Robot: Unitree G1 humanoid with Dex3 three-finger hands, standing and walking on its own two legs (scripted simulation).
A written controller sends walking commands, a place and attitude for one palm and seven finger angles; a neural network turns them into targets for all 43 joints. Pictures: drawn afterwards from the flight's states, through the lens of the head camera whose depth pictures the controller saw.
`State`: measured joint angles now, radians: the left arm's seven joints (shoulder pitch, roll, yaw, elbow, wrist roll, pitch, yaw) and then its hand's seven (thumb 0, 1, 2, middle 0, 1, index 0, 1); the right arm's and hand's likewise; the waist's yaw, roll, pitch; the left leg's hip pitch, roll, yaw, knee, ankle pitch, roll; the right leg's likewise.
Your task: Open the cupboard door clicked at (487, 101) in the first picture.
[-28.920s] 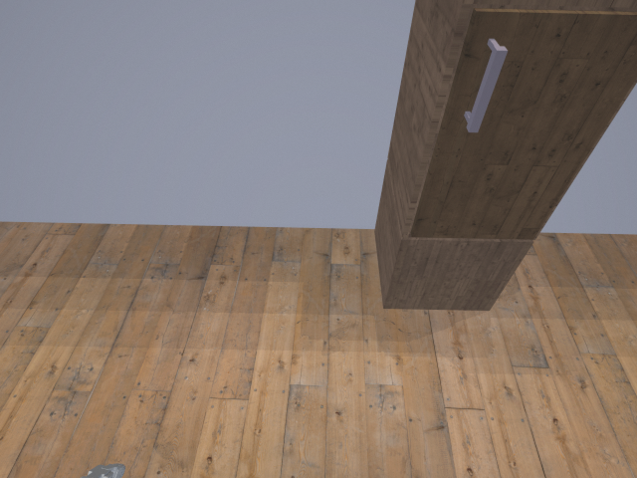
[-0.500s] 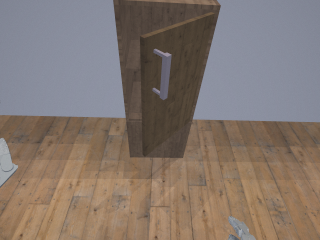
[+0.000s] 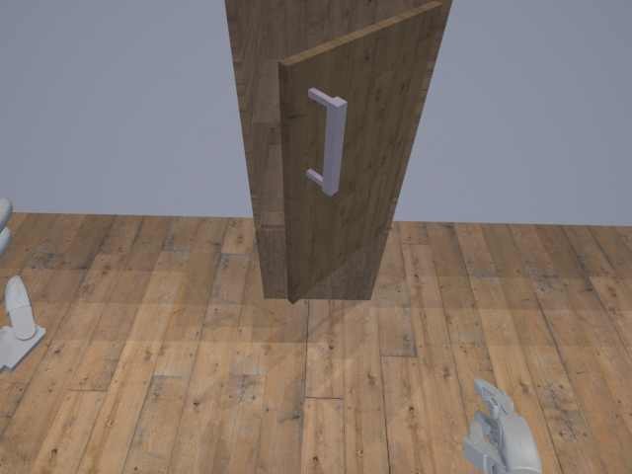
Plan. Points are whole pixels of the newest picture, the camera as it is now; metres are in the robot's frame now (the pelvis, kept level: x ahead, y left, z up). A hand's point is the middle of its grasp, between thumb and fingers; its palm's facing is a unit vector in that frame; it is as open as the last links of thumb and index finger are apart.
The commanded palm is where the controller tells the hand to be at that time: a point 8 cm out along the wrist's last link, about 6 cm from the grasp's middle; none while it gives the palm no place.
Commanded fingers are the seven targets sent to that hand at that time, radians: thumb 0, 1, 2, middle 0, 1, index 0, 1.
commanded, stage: stop stepping back and stand still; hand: left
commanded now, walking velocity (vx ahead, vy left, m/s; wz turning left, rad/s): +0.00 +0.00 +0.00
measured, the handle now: (323, 144) +0.55 +0.03 +0.12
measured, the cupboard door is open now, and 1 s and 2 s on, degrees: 44 44 44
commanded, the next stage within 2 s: let the arm hang, fingers relaxed in 0.10 s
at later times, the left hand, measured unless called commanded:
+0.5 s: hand out of the picture +0.02 +0.18 -0.17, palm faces +0.02 -0.98 -0.18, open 7.3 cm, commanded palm none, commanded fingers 0.00 0.90 0.90 -0.20 -0.30 -0.20 -0.30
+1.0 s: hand out of the picture -0.07 +0.16 -0.17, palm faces +0.12 -0.98 -0.18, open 7.4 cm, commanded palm none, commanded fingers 0.00 0.90 0.90 -0.20 -0.30 -0.20 -0.30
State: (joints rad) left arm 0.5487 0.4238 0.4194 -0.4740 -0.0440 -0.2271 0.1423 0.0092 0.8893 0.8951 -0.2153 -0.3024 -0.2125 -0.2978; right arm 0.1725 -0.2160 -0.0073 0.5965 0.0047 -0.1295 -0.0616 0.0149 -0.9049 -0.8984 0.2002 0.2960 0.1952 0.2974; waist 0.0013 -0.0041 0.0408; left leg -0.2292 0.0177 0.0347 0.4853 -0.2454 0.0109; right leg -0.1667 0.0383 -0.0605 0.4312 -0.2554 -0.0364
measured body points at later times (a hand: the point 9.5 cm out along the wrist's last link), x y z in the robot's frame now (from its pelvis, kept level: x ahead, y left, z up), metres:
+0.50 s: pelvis -0.03 +0.00 +0.00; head -0.02 +0.01 +0.45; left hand +0.02 +0.23 -0.16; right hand +0.04 -0.25 -0.14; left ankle +0.01 +0.11 -0.74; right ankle -0.02 -0.09 -0.74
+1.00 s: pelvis -0.02 +0.01 +0.00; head -0.02 +0.00 +0.45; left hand -0.08 +0.22 -0.16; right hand -0.05 -0.17 -0.17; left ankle +0.01 +0.11 -0.74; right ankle -0.02 -0.09 -0.74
